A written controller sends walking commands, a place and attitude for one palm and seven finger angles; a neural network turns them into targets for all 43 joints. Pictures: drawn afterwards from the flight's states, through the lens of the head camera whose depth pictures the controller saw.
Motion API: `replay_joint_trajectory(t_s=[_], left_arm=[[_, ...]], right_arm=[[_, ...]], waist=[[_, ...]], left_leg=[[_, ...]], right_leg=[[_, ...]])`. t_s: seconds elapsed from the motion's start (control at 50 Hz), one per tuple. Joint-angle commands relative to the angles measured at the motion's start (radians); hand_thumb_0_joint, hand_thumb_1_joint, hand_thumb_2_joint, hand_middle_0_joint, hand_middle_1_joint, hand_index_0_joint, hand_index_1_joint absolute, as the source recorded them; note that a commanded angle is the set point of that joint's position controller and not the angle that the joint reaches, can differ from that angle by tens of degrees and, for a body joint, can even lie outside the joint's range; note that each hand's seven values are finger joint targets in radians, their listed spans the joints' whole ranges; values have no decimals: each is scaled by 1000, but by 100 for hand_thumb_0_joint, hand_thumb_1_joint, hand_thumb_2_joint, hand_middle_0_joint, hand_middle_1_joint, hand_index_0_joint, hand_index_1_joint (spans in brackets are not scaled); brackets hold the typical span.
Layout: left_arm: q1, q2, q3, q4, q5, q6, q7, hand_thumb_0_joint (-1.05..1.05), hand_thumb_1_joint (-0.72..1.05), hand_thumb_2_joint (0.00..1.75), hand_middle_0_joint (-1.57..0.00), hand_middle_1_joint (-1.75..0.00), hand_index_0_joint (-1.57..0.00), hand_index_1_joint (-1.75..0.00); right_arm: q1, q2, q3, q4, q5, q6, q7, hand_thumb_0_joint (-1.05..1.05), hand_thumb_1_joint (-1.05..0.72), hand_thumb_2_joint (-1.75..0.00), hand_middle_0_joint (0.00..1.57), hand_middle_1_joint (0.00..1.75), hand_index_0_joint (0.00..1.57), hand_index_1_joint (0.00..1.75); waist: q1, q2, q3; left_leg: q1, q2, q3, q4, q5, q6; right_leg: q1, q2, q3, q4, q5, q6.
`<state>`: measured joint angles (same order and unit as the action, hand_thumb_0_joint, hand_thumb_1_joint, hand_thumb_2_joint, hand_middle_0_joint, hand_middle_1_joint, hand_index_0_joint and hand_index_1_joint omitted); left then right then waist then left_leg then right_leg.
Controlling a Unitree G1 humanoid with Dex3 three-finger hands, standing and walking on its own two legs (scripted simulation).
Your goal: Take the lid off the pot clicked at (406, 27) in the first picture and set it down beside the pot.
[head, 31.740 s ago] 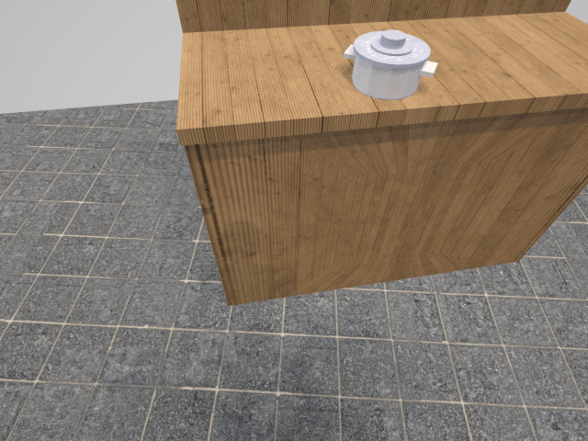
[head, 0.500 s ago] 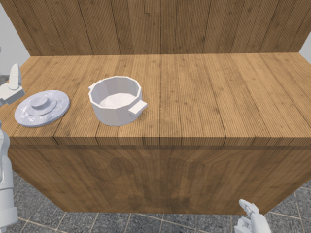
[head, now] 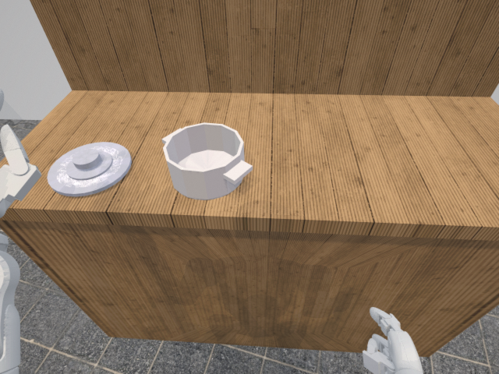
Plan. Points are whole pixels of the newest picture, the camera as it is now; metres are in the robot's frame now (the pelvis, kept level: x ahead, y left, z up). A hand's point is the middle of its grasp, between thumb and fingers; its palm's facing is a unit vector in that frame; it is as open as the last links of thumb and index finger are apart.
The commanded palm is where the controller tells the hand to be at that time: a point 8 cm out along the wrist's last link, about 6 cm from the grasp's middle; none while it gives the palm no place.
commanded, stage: draw the hand back to the body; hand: left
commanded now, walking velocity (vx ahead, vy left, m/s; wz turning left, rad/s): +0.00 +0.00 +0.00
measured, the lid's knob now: (86, 158) +0.47 +0.41 +0.08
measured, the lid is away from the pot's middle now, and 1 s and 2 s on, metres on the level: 0.25 0.25 0.25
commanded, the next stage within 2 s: step back with the hand held close in 0.50 s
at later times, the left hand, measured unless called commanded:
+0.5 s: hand (7, 226) +0.17 +0.25 +0.26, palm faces +0.49 -0.81 -0.31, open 7.4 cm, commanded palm +0.11 +0.29 +0.26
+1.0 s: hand (4, 251) +0.16 +0.26 +0.23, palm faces +0.35 -0.78 -0.51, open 7.4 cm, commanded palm +0.09 +0.32 +0.26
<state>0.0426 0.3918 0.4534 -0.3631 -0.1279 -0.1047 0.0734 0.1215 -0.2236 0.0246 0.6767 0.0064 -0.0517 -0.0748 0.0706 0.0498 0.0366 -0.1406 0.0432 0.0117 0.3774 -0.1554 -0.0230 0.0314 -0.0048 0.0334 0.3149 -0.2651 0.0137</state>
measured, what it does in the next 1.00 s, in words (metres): shifts its weight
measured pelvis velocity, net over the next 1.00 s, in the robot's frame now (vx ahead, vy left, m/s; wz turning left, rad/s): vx -0.05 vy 0.04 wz -0.01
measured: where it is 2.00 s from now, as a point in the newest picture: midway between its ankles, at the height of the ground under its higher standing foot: outside the picture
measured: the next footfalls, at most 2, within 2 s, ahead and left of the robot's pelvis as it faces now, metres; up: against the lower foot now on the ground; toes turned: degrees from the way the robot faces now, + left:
right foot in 1.56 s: -0.13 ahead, -0.08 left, +0.00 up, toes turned +0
left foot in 1.76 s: -0.12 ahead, +0.20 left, +0.00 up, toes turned +0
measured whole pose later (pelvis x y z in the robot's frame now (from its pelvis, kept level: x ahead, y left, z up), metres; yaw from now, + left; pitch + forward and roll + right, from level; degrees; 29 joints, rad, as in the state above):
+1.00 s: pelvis -0.05 +0.04 -0.01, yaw +0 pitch -1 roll -2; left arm 0.49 0.52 0.53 -0.79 -0.10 -0.19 0.08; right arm 0.17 -0.23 -0.02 0.52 0.03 0.01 -0.05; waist 0.00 0.00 0.07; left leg -0.36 0.02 0.03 0.51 -0.14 0.03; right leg -0.19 -0.02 0.05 0.45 -0.25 0.06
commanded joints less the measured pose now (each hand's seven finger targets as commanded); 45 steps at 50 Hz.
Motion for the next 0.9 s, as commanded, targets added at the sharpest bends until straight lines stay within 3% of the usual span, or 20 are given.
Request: replay_joint_trajectory(t_s=[0.0,0.04,0.16,0.24,0.32,0.36,0.38,0.42,0.44,0.48,0.52,0.58,0.6,0.62,0.66,0.7,0.8,0.88], left_arm=[[-153,217,84,-233,-1,-55,8,0,90,90,-20,-30,-20,-30],[-108,228,103,-273,-3,-63,8,0,90,90,-20,-30,-20,-30],[-1,205,91,-376,7,-72,9,0,90,90,-20,-30,-20,-30],[87,187,92,-387,2,-71,6,0,90,90,-20,-30,-20,-30],[123,160,61,-453,8,-75,3,0,90,90,-20,-30,-20,-30],[109,184,85,-458,9,-79,11,0,90,90,-20,-30,-20,-30],[110,178,85,-442,7,-78,12,0,90,90,-20,-30,-20,-30],[104,171,82,-431,8,-76,13,0,90,90,-20,-30,-20,-30],[104,157,63,-449,10,-79,10,0,90,90,-20,-30,-20,-30],[111,144,49,-433,13,-74,11,0,90,90,-20,-30,-20,-30],[127,158,68,-427,11,-72,11,0,90,90,-20,-30,-20,-30],[107,154,57,-460,15,-75,11,0,90,90,-20,-30,-20,-30],[-67,349,204,-572,40,-122,29,0,90,90,-20,-30,-20,-30],[49,255,143,-449,33,-124,27,0,90,90,-20,-30,-20,-30],[148,207,104,-417,39,-120,15,0,90,90,-20,-30,-20,-30],[218,197,97,-427,35,-105,8,0,90,90,-20,-30,-20,-30],[309,252,163,-530,31,-113,16,0,90,90,-20,-30,-20,-30],[392,278,205,-623,27,-133,28,0,90,90,-20,-30,-20,-30]], right_arm=[[-160,-101,-36,-162,1,-61,-8,0,-90,-90,20,30,20,30],[-163,-97,-35,-164,-1,-66,-8,0,-90,-90,20,30,20,30],[-163,-94,-37,-168,-9,-80,0,0,-90,-90,20,30,20,30],[-161,-84,-35,-173,-7,-80,1,0,-90,-90,20,30,20,30],[-163,-81,-35,-180,-10,-89,0,0,-90,-90,20,30,20,30],[-160,-83,-34,-175,-12,-94,-4,0,-90,-90,20,30,20,30],[-158,-79,-34,-171,-13,-96,-6,0,-90,-90,20,30,20,30],[-156,-78,-35,-168,-11,-97,-9,0,-90,-90,20,30,20,30],[-161,-75,-30,-170,-9,-101,-8,0,-90,-90,20,30,20,30],[-159,-77,-32,-168,-14,-103,-7,0,-90,-90,20,30,20,30],[-154,-78,-33,-169,-16,-102,-8,0,-90,-90,20,30,20,30],[-160,-76,-31,-171,-18,-106,-6,0,-90,-90,20,30,20,30],[-156,-127,-36,-226,-1,-81,-1,0,-90,-90,20,30,20,30],[-144,-101,-36,-205,-5,-65,-4,0,-90,-90,20,30,20,30],[-118,-109,-47,-219,4,-40,9,0,-90,-90,20,30,20,30],[-93,-113,-61,-244,14,-18,12,0,-90,-90,20,30,20,30],[-69,-123,-78,-292,27,16,14,0,-90,-90,20,30,20,30],[-59,-121,-82,-316,30,18,22,0,-90,-90,20,30,20,30]], waist=[[-5,11,-133],[0,1,-144],[4,48,-149],[4,2,-108],[2,27,-87],[3,30,-97],[0,6,-82],[0,4,-71],[-2,37,-68],[-1,24,-61],[6,-8,-71],[3,17,-79],[-32,37,-29],[-40,-49,-27],[-54,-75,-42],[-61,-82,-96],[-57,-27,-189],[-48,51,-234]], left_leg=[[204,-24,48,-18,128,56],[207,-24,45,-15,130,57],[201,-24,39,-12,140,48],[187,-19,35,-19,103,47],[183,-18,33,-20,64,44],[181,-19,28,-20,55,44],[176,-18,26,-23,44,42],[178,-15,26,-24,31,43],[186,-17,26,-24,30,44],[182,-16,22,-28,23,42],[176,-16,19,-30,33,44],[182,-18,19,-25,37,42],[87,-8,-7,47,-25,61],[53,-18,-27,90,-26,63],[64,-8,-26,125,33,60],[73,13,-22,133,120,61],[60,60,-40,93,367,65],[18,81,-61,65,343,68]], right_leg=[[-168,29,-64,-75,238,-26],[-155,30,-65,-75,237,-27],[-151,27,-66,-66,240,-31],[-166,31,-70,-80,196,-30],[-186,26,-67,-92,145,-30],[-184,27,-64,-92,137,-32],[-188,26,-67,-96,124,-31],[-199,25,-66,-99,106,-31],[-199,27,-61,-100,105,-33],[-203,25,-65,-101,95,-32],[-187,26,-67,-97,105,-32],[-186,24,-66,-96,112,-32],[-289,-37,39,-123,156,-29],[-288,-64,38,-121,169,-32],[-312,-83,33,-98,229,-37],[-291,-91,13,-48,307,-27],[-224,-41,-27,61,390,1],[-207,-14,-42,117,304,4]])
